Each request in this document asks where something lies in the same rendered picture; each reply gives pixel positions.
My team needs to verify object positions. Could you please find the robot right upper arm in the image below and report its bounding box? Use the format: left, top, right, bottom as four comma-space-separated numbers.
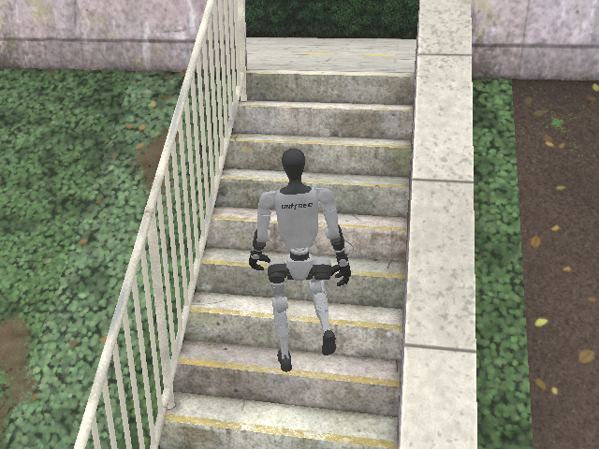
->
315, 188, 340, 239

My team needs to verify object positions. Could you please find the left robot thigh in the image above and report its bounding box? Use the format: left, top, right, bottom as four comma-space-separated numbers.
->
268, 259, 288, 313

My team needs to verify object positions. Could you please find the robot right shin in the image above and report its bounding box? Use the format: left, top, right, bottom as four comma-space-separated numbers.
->
313, 280, 330, 334

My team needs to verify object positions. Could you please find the robot right hand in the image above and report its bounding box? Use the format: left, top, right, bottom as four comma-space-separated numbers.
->
330, 263, 351, 286

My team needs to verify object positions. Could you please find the robot left forearm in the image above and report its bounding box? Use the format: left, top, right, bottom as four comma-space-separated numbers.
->
250, 230, 266, 259

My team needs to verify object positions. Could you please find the robot left upper arm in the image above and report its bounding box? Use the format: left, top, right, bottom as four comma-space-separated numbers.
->
256, 191, 276, 242

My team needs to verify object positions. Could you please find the robot left hand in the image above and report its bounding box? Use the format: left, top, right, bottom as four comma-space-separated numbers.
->
249, 254, 270, 270

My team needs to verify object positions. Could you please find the robot right forearm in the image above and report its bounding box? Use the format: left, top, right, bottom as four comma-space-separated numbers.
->
330, 225, 349, 267

